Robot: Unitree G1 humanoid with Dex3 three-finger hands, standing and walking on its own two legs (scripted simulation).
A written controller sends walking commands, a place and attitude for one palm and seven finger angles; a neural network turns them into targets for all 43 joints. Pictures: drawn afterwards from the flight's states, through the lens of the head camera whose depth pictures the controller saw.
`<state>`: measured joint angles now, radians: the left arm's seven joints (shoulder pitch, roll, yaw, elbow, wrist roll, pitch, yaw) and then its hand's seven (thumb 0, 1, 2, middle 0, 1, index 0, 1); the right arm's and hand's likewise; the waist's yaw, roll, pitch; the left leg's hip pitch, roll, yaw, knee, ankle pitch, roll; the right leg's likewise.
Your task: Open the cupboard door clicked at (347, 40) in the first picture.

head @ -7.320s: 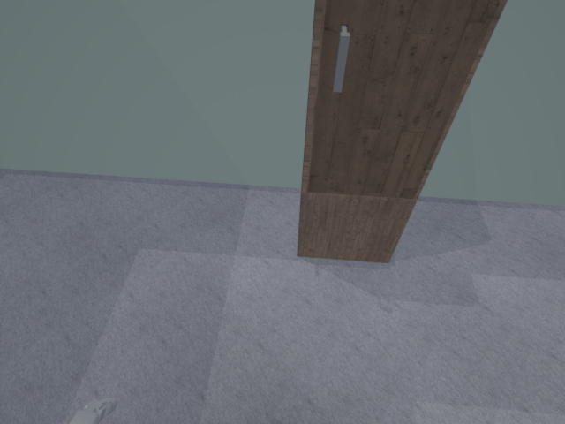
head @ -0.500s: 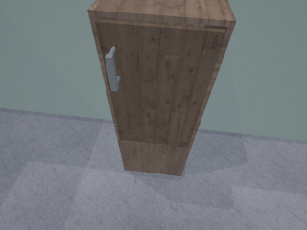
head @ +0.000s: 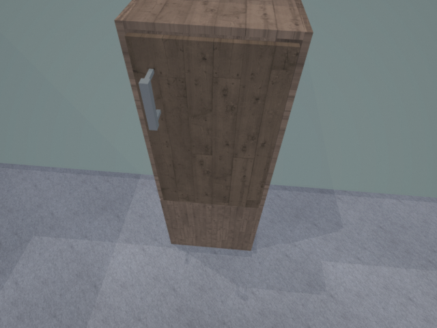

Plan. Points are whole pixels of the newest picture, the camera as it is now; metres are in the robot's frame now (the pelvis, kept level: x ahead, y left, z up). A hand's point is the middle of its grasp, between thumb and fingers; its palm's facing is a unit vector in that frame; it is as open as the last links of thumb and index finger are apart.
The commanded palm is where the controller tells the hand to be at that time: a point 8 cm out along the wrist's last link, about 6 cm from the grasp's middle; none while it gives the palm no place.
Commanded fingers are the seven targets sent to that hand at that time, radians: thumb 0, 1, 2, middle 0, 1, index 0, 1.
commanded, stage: come to a stop and stand still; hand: left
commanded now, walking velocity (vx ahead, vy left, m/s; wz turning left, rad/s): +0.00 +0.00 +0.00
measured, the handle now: (152, 100) +0.56 +0.19 +0.11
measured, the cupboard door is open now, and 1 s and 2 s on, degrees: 0 0 0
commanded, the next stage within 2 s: look again from close up in 0.04 s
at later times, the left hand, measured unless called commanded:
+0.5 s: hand out of the picture +0.04 +0.19 -0.18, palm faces +0.00 -0.98 -0.21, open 7.4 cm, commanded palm none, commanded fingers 0.00 0.90 0.90 -0.20 -0.30 -0.20 -0.30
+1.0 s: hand (120, 257) +0.23 +0.19 +0.02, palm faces +0.07 -1.00 -0.04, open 7.9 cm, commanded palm +0.14 +0.25 -0.04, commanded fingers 0.00 0.55 0.75 -0.23 -0.53 -0.23 -0.53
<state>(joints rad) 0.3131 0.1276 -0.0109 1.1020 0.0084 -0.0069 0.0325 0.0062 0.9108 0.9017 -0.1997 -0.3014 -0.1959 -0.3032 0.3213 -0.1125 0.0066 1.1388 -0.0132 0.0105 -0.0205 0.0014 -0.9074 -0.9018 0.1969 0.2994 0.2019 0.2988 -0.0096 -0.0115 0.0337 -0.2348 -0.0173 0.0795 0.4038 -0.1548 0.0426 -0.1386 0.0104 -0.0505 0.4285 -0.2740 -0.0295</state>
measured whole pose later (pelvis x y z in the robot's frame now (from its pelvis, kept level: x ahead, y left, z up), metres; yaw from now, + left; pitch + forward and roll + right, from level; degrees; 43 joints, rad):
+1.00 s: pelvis +0.00 +0.01 -0.03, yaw +2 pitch +4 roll +1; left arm 0.30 0.19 0.12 0.15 -0.22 -0.39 -0.15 0.00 0.76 0.84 -0.21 -0.39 -0.20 -0.39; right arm 0.22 -0.24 0.00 0.68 0.01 -0.22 -0.02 0.01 -0.90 -0.90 0.20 0.30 0.21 0.30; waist -0.04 0.02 -0.11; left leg -0.53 -0.04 0.07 0.76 -0.31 0.05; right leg -0.49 0.00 -0.06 0.80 -0.39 -0.04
